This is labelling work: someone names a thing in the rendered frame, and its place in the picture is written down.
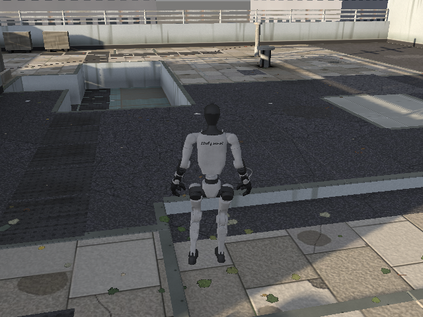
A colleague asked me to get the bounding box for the robot left forearm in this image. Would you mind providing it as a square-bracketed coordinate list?
[173, 159, 186, 184]

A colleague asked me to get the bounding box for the robot right hand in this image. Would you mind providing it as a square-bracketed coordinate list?
[237, 181, 252, 196]

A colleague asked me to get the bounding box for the robot right upper arm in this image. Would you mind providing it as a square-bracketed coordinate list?
[226, 133, 244, 169]

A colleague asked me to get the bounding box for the robot left upper arm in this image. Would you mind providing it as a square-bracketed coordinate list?
[180, 133, 198, 169]

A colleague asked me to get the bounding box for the humanoid robot torso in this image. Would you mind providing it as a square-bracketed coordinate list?
[197, 129, 227, 198]

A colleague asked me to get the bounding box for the robot right forearm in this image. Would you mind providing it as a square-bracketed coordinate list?
[237, 159, 250, 184]

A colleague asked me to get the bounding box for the robot right foot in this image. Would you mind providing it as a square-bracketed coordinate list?
[215, 247, 225, 263]

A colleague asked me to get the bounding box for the robot left hand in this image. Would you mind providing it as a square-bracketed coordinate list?
[171, 181, 186, 197]

